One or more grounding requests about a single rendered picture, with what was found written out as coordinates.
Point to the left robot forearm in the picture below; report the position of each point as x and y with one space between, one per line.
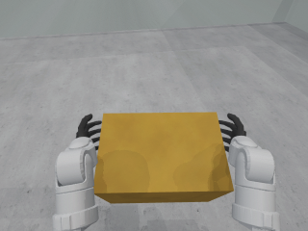
74 187

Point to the left robot hand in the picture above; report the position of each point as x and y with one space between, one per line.
84 126

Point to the carton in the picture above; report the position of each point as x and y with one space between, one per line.
161 158

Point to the right robot hand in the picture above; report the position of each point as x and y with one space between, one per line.
237 129

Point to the right robot forearm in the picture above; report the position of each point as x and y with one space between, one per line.
255 177

